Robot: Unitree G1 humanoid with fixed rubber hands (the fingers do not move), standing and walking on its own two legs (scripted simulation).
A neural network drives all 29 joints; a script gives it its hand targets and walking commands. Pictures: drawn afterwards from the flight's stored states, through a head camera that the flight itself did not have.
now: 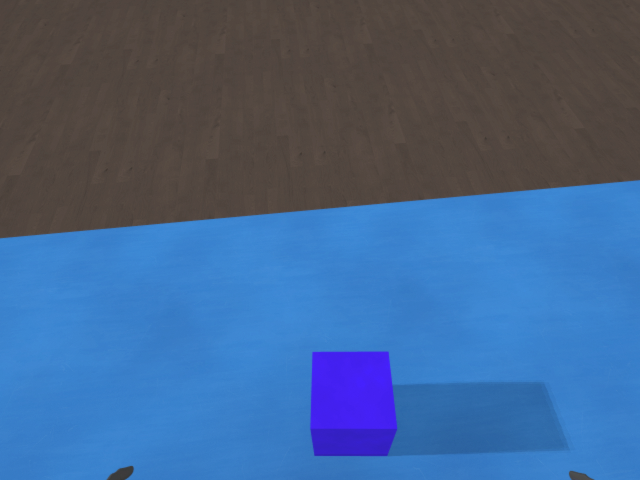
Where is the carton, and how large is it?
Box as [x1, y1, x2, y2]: [310, 352, 396, 455]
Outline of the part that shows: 312,352 310,428 314,455 386,455 396,430 388,352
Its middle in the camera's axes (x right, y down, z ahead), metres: +0.08 +0.47 +1.10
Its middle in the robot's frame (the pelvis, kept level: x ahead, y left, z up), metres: +0.45 -0.03 -0.66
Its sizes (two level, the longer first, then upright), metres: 0.210 0.200 0.250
